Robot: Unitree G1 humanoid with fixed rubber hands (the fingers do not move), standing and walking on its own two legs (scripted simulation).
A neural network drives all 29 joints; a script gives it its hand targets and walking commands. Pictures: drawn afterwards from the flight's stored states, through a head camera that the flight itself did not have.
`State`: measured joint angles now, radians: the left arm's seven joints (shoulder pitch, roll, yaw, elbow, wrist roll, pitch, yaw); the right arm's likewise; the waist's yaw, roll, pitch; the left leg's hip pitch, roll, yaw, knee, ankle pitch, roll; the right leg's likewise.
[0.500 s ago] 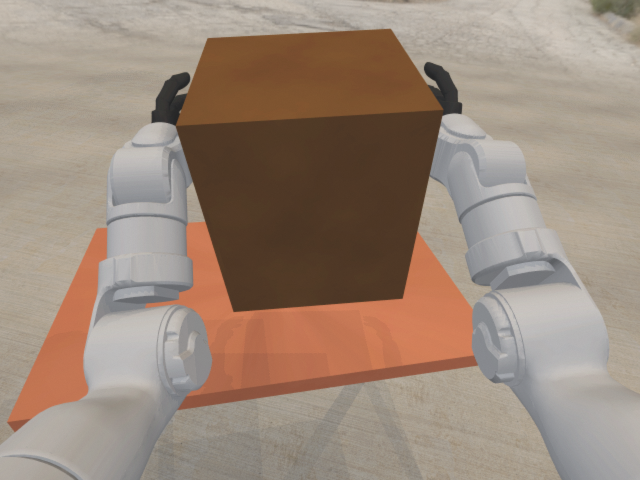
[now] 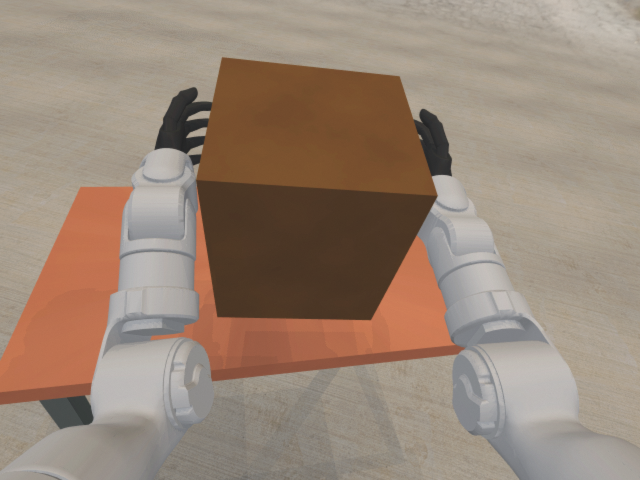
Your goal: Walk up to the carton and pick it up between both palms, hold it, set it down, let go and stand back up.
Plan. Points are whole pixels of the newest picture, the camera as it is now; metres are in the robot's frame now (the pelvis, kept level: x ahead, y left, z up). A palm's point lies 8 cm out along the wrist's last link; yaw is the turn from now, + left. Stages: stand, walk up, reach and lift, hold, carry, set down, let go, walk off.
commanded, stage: set down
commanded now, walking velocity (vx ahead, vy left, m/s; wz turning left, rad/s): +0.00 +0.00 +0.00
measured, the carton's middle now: (304, 202) +0.39 +0.01 +0.18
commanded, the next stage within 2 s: none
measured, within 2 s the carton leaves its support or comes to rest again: neither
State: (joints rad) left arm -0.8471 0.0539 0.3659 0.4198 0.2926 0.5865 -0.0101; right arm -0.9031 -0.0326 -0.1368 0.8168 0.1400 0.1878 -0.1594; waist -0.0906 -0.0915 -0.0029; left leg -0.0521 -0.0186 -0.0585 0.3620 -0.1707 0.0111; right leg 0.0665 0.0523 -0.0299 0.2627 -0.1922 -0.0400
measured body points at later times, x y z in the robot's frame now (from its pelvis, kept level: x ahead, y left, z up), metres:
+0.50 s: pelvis +0.00 +0.00 +0.00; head -0.04 +0.04 +0.45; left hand +0.42 +0.16 +0.21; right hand +0.41 -0.14 +0.21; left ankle +0.03 +0.11 -0.75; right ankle -0.02 -0.09 -0.75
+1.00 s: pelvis +0.00 -0.01 +0.00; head -0.03 +0.02 +0.45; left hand +0.43 +0.15 +0.18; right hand +0.42 -0.15 +0.19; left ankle +0.03 +0.11 -0.75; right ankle -0.02 -0.09 -0.75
